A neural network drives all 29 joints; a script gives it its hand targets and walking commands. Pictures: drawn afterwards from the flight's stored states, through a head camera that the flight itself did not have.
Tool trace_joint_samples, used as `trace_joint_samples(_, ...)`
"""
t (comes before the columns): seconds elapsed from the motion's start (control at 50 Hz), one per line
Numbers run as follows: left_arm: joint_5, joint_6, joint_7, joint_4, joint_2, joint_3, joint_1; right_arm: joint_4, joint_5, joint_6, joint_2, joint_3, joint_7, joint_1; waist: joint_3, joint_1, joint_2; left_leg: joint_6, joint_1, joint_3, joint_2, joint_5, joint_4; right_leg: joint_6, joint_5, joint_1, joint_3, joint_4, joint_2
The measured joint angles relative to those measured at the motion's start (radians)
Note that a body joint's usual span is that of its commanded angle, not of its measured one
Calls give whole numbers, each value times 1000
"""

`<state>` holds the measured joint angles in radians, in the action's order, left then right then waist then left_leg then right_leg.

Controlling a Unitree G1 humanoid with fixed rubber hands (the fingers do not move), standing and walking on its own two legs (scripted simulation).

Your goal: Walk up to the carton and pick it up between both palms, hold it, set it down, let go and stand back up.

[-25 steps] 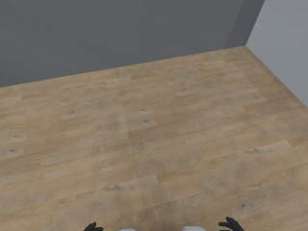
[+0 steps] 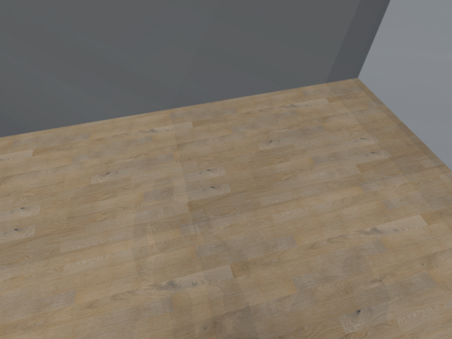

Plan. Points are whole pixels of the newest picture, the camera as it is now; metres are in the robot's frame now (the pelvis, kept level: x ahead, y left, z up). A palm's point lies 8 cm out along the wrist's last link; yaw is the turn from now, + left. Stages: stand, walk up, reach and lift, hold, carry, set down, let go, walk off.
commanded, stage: stand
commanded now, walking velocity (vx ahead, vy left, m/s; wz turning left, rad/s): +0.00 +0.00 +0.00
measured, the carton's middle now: out of the picture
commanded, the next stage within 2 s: walk up in 0.88 s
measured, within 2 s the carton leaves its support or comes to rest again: neither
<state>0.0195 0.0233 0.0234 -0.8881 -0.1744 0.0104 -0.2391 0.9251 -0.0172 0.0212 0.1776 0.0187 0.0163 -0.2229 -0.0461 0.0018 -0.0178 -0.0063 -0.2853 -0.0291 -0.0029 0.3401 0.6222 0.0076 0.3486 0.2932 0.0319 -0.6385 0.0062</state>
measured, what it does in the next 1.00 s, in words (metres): stands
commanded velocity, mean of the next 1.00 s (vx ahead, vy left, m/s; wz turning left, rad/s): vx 0.00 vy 0.00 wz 0.00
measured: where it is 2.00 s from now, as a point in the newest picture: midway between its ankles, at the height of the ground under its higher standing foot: outside the picture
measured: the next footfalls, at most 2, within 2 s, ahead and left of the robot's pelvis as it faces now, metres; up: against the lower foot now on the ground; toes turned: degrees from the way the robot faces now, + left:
left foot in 1.40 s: +0.01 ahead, +0.22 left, +0.00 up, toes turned +9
right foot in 1.78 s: -0.01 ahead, +0.08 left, +0.00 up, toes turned +16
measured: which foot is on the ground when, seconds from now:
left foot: down 0.00-1.00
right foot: down 0.00-1.00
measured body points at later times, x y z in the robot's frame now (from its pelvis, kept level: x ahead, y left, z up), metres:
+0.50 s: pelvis +0.00 +0.01 +0.01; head +0.02 +0.01 +0.46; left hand +0.02 +0.22 -0.15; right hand +0.01 -0.21 -0.15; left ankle -0.01 +0.12 -0.73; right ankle -0.01 -0.13 -0.73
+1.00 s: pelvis +0.00 +0.01 +0.01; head +0.02 +0.01 +0.46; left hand +0.00 +0.22 -0.15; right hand +0.00 -0.19 -0.15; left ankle -0.01 +0.12 -0.73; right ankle -0.01 -0.13 -0.73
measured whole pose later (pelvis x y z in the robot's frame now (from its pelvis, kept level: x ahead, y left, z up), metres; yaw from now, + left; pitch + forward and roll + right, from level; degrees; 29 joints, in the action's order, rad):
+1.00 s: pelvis +0.00 +0.01 +0.01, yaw +0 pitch -2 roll +0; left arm 0.01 0.00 0.05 -1.17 -0.11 0.00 -0.25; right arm 1.16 -0.01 0.00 0.10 0.02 0.04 -0.26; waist -0.06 0.00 -0.01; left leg -0.02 -0.16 -0.03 0.01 0.27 0.47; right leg 0.03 0.27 0.16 0.04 -0.47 0.02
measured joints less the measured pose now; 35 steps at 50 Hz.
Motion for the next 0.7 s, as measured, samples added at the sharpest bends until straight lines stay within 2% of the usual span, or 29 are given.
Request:
trace_joint_samples(0.38, -7, -14, 14, -176, 15, -9, -11, 141, 9, -8, -47, 0, 14, -29, -14, -1, 10, -4, 77, 1, 5, -40, -93, 7, -41, -81, -2, 98, 5)
trace_joint_samples(0.7, -8, -14, 19, -251, 48, -16, 0, 218, 6, -22, -71, -6, 22, -39, -13, -2, 6, -9, 111, 0, 10, -62, -141, 13, -64, -116, -1, 148, 11)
